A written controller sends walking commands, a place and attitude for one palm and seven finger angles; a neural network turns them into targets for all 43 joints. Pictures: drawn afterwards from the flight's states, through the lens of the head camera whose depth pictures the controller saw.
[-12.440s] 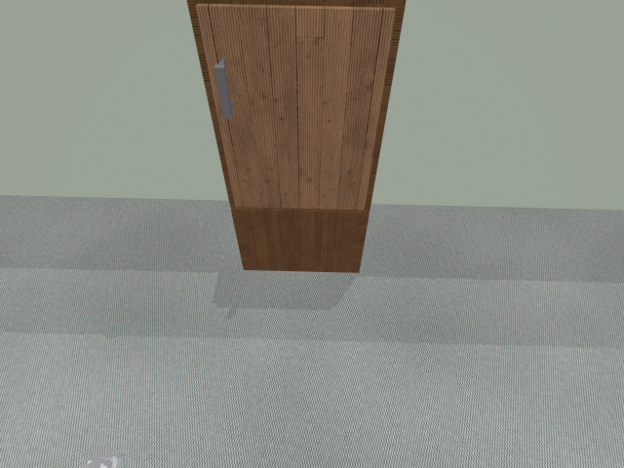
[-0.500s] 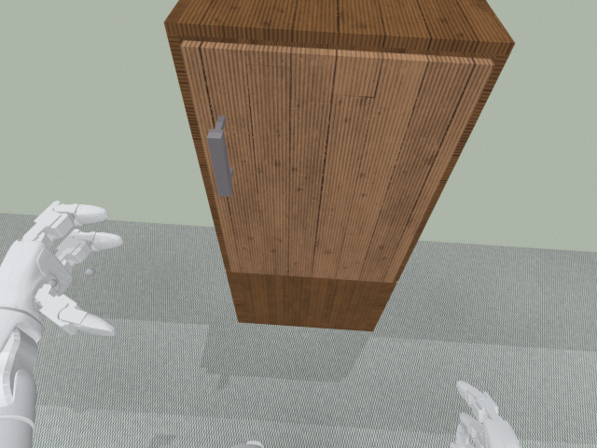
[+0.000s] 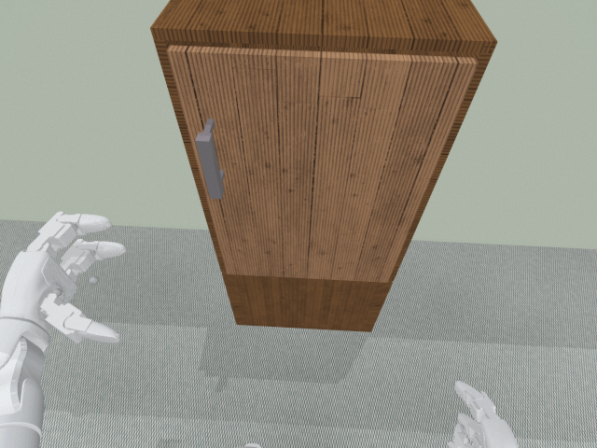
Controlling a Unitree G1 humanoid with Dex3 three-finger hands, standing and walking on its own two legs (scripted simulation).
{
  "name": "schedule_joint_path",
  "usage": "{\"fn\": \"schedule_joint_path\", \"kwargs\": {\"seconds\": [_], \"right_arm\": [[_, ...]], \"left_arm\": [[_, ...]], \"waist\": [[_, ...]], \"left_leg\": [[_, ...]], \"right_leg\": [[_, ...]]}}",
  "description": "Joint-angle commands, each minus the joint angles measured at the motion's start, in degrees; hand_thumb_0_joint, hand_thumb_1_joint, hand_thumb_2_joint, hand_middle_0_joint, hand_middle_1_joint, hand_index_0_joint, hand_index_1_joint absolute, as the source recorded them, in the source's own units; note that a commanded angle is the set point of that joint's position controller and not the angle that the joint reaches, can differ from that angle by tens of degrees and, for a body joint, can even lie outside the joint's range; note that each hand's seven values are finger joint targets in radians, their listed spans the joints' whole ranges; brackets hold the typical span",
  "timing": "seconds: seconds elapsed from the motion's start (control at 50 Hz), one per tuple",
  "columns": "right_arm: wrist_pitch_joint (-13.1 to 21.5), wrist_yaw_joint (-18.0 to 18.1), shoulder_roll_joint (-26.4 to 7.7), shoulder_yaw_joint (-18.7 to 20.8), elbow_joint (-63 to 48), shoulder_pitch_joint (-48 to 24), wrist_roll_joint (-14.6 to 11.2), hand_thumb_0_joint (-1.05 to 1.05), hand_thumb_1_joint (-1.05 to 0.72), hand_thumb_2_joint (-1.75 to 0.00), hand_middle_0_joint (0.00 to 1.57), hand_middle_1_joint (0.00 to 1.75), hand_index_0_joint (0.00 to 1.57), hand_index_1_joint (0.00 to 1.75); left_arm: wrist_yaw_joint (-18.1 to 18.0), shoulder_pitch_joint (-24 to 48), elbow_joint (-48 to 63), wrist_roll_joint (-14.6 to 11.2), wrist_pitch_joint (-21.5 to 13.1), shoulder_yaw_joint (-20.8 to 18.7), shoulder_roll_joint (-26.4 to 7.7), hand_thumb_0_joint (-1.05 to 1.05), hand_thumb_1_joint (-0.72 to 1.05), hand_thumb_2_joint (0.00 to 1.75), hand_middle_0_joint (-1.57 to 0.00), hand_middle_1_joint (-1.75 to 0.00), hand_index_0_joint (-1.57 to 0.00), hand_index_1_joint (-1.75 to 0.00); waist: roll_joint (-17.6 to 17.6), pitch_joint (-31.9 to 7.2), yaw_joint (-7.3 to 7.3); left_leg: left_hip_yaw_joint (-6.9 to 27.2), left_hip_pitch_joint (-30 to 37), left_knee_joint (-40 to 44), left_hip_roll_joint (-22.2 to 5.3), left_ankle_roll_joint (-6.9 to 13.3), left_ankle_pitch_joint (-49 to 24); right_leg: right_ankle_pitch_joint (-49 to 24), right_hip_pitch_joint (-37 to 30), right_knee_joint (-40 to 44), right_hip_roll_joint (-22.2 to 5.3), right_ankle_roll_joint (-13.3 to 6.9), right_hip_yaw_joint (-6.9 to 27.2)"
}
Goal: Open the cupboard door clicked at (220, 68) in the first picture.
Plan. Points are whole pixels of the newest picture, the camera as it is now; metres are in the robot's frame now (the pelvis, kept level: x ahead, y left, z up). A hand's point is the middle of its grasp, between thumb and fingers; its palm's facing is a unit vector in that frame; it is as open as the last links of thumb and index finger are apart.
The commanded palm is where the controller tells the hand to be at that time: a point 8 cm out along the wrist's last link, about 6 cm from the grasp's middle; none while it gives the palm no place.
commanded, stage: move the hooked fingers beside the handle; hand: left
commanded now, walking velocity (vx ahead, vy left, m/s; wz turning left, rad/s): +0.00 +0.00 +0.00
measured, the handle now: (213, 159) +0.54 +0.18 +0.06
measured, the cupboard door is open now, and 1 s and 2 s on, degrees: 0 0 0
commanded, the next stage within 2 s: none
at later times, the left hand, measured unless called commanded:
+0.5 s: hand (121, 240) +0.36 +0.26 +0.08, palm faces +0.01 -1.00 -0.01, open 14.0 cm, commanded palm +0.33 +0.31 +0.08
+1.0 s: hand (145, 209) +0.42 +0.25 +0.07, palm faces +0.00 -1.00 +0.01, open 14.0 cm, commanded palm +0.39 +0.30 +0.07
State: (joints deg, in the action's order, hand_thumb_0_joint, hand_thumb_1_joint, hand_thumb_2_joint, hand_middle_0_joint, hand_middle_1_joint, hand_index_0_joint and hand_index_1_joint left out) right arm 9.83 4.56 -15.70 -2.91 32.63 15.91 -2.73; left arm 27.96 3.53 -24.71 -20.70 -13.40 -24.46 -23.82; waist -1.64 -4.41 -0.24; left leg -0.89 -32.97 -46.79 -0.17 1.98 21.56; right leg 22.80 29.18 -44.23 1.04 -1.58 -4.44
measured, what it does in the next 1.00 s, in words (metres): stands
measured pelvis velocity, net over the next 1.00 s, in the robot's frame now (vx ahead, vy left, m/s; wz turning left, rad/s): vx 0.01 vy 0.01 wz -0.03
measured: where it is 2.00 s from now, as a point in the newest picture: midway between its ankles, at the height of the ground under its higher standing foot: outside the picture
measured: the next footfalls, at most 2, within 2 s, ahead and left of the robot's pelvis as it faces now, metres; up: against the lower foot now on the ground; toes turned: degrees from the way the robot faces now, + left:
none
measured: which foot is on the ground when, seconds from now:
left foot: down 0.00-1.00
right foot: down 0.00-1.00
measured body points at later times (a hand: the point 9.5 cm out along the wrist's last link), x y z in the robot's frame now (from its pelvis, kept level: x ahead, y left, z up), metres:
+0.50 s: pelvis +0.00 +0.00 +0.00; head +0.06 +0.01 +0.44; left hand +0.35 +0.32 +0.08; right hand +0.11 -0.27 -0.10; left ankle +0.02 +0.10 -0.71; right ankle -0.01 -0.10 -0.71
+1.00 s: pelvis +0.01 +0.01 -0.01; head +0.08 +0.02 +0.44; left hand +0.41 +0.31 +0.08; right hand +0.09 -0.26 -0.11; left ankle +0.02 +0.10 -0.71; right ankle -0.01 -0.10 -0.71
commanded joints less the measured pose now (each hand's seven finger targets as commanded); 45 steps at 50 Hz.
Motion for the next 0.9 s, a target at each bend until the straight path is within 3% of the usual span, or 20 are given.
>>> {"fn": "schedule_joint_path", "kwargs": {"seconds": [0.0,0.04,0.1,0.2,0.28,0.32,0.36,0.4,0.46,0.5,0.52,0.58,0.6,0.62,0.64,0.68,0.72,0.74,0.88], "right_arm": [[2.93,1.16,-8.46,3.84,-7.86,-2.10,-0.47,0.00,-0.90,-0.90,0.20,0.30,0.20,0.30],[2.73,1.49,-8.68,3.78,-7.06,-1.82,-0.36,0.00,-0.90,-0.90,0.20,0.30,0.20,0.30],[2.67,1.76,-8.56,3.79,-6.63,-1.52,-0.53,0.00,-0.90,-0.90,0.20,0.30,0.20,0.30],[1.96,1.78,-8.91,3.75,-5.92,-0.70,-0.53,0.00,-0.90,-0.90,0.20,0.30,0.20,0.30],[1.26,1.32,-9.04,3.98,-6.20,0.14,-0.49,0.00,-0.90,-0.90,0.20,0.30,0.20,0.30],[0.97,1.14,-8.91,4.02,-6.29,0.32,-0.55,0.00,-0.90,-0.90,0.20,0.30,0.20,0.30],[0.45,1.05,-9.24,4.17,-6.14,1.28,-0.55,0.00,-0.90,-0.90,0.20,0.30,0.20,0.30],[0.13,1.02,-9.16,4.25,-5.90,1.64,-0.62,0.00,-0.90,-0.90,0.20,0.30,0.20,0.30],[-0.36,0.86,-9.46,4.51,-5.74,2.84,-0.42,0.00,-0.90,-0.90,0.20,0.30,0.20,0.30],[-0.69,0.67,-9.33,4.76,-5.56,3.38,-0.35,0.00,-0.90,-0.90,0.20,0.30,0.20,0.30],[-0.91,0.54,-9.26,4.80,-5.48,3.58,-0.25,0.00,-0.90,-0.90,0.20,0.30,0.20,0.30],[-1.80,0.26,-9.35,4.65,-5.30,4.16,-0.22,0.00,-0.90,-0.90,0.20,0.30,0.20,0.30],[-2.10,0.27,-9.47,4.77,-5.12,4.23,-0.23,0.00,-0.90,-0.90,0.20,0.30,0.20,0.30],[-2.37,0.16,-9.32,4.68,-5.37,4.25,-0.18,0.00,-0.90,-0.90,0.20,0.30,0.20,0.30],[-2.68,0.21,-9.56,4.61,-5.49,4.45,-0.10,0.00,-0.90,-0.90,0.20,0.30,0.20,0.30],[-3.19,0.15,-9.44,4.71,-5.33,5.10,-0.02,0.00,-0.90,-0.90,0.20,0.30,0.20,0.30],[-3.39,0.04,-9.29,4.73,-4.91,5.52,0.01,0.00,-0.90,-0.90,0.20,0.30,0.20,0.30],[-3.69,0.13,-9.48,4.85,-4.55,5.93,0.03,0.00,-0.90,-0.90,0.20,0.30,0.20,0.30],[-5.22,-0.42,-9.64,4.96,-4.42,7.08,0.19,0.00,-0.90,-0.90,0.20,0.30,0.20,0.30]], "left_arm": [[-0.43,14.24,11.58,-1.09,-4.00,-5.02,-15.71,0.00,-0.50,0.30,-0.30,-1.20,-0.30,-1.20],[-0.64,19.19,9.88,-0.79,-4.05,-4.79,-16.48,0.00,-0.50,0.30,-0.30,-1.20,-0.30,-1.20],[-0.36,22.56,7.28,-0.09,-4.62,-3.75,-16.00,0.00,-0.50,0.30,-0.30,-1.20,-0.30,-1.20],[0.31,26.10,2.08,0.86,-4.63,-4.29,-18.28,0.00,-0.50,0.30,-0.30,-1.20,-0.30,-1.20],[0.65,25.58,-0.64,0.94,-4.86,-5.98,-20.05,0.00,-0.50,0.30,-0.30,-1.20,-0.30,-1.20],[0.49,28.10,-0.83,1.03,-5.10,-4.48,-18.64,0.00,-0.50,0.30,-0.30,-1.20,-0.30,-1.20],[0.34,28.75,-2.60,1.22,-5.09,-5.32,-19.94,0.00,-0.50,0.30,-0.30,-1.20,-0.30,-1.20],[-0.04,31.67,-2.79,1.83,-5.21,-3.33,-18.36,0.00,-0.50,0.30,-0.30,-1.20,-0.30,-1.20],[-0.87,34.47,-3.00,2.31,-5.79,-3.39,-18.92,0.00,-0.50,0.30,-0.30,-1.20,-0.30,-1.20],[-1.48,33.63,-2.31,2.67,-6.27,-3.56,-18.83,0.00,-0.50,0.30,-0.30,-1.20,-0.30,-1.20],[-1.94,32.77,-2.24,2.94,-6.39,-4.10,-19.23,0.00,-0.50,0.30,-0.30,-1.20,-0.30,-1.20],[-2.63,33.10,-5.11,3.04,-5.78,-3.95,-18.69,0.00,-0.50,0.30,-0.30,-1.20,-0.30,-1.20],[-3.02,33.87,-5.27,3.35,-5.89,-5.33,-20.49,0.00,-0.50,0.30,-0.30,-1.20,-0.30,-1.20],[-3.15,34.04,-5.94,3.66,-5.74,-4.20,-19.14,0.00,-0.50,0.30,-0.30,-1.20,-0.30,-1.20],[-3.12,35.16,-6.62,3.52,-5.76,-4.96,-20.28,0.00,-0.50,0.30,-0.30,-1.20,-0.30,-1.20],[-3.22,37.06,-6.94,4.28,-6.43,-4.85,-20.59,0.00,-0.50,0.30,-0.30,-1.20,-0.30,-1.20],[-3.28,39.90,-7.41,4.61,-7.04,-2.66,-18.53,0.00,-0.50,0.30,-0.30,-1.20,-0.30,-1.20],[-3.20,41.16,-8.09,4.28,-7.43,-3.16,-19.26,0.00,-0.50,0.30,-0.30,-1.20,-0.30,-1.20],[-3.18,42.79,-11.36,5.37,-7.70,-2.28,-18.92,0.00,-0.50,0.30,-0.30,-1.20,-0.30,-1.20]], "waist": [[-2.45,-12.31,-0.26],[-1.68,-10.28,-1.14],[-2.25,-12.30,-1.50],[-2.58,-13.36,-1.44],[-2.77,-15.42,-0.45],[-3.30,-15.11,-1.08],[-1.63,-15.25,-1.34],[-3.72,-14.55,-1.99],[-2.40,-17.50,-1.95],[-3.88,-19.43,-1.66],[-4.53,-19.52,-1.25],[-1.91,-17.84,-1.69],[-2.61,-17.23,-1.46],[-2.83,-16.94,-1.86],[-2.67,-16.80,-1.50],[-3.16,-18.47,-1.88],[-3.92,-18.50,-2.92],[-2.54,-18.58,-2.99],[-5.00,-21.59,-2.85]], "left_leg": [[2.65,8.67,6.46,0.42,-0.14,-12.27],[2.59,7.28,5.92,0.42,-0.07,-9.92],[2.57,7.90,6.01,0.52,0.02,-8.98],[2.41,6.91,5.34,0.46,0.02,-10.60],[1.97,6.17,4.91,0.53,0.07,-12.70],[2.16,6.64,5.08,0.47,0.04,-12.14],[1.98,5.69,4.75,0.31,0.18,-12.40],[2.28,6.67,4.93,0.21,0.07,-12.14],[2.76,7.88,4.90,0.07,0.07,-13.19],[2.70,9.44,4.69,0.00,-0.07,-15.81],[2.86,9.73,4.77,-0.08,-0.20,-16.66],[2.59,7.94,4.78,-0.16,-0.06,-16.72],[2.56,7.33,4.92,-0.24,-0.18,-16.26],[2.46,7.38,5.06,-0.15,-0.13,-15.72],[2.35,6.82,4.61,-0.10,-0.09,-16.21],[2.41,7.65,4.45,-0.24,-0.12,-17.53],[2.71,9.17,4.03,-0.46,-0.21,-17.95],[2.93,9.21,3.60,-0.62,-0.20,-19.14],[3.35,11.37,2.82,-0.89,-0.67,-22.20]], "right_leg": [[-13.31,-3.17,6.20,0.38,0.23,3.01],[-10.99,-1.99,6.61,0.32,0.28,3.73],[-9.91,-1.82,6.62,0.12,0.43,3.97],[-12.12,-2.49,5.96,-0.01,0.33,4.29],[-14.96,-4.28,5.28,0.02,0.31,4.68],[-14.12,-2.65,5.14,0.17,0.37,4.14],[-14.78,-3.03,5.06,0.26,0.47,4.44],[-13.94,-0.66,4.78,0.41,0.32,3.75],[-14.29,-1.35,4.22,0.68,0.22,3.57],[-16.40,-1.65,3.81,0.67,0.20,3.42],[-16.63,-1.48,3.58,0.71,0.08,3.20],[-17.66,-1.68,3.61,0.91,0.29,3.20],[-17.14,-1.52,3.63,0.83,0.24,3.17],[-16.51,-0.80,3.65,0.85,0.29,3.03],[-17.28,-1.75,3.44,0.90,-0.03,3.37],[-18.14,-1.33,3.09,0.98,0.17,3.34],[-17.56,0.73,3.01,1.11,0.19,3.06],[-18.52,0.20,2.76,1.33,-0.05,3.01],[-18.94,2.48,1.82,1.37,0.02,2.73]]}}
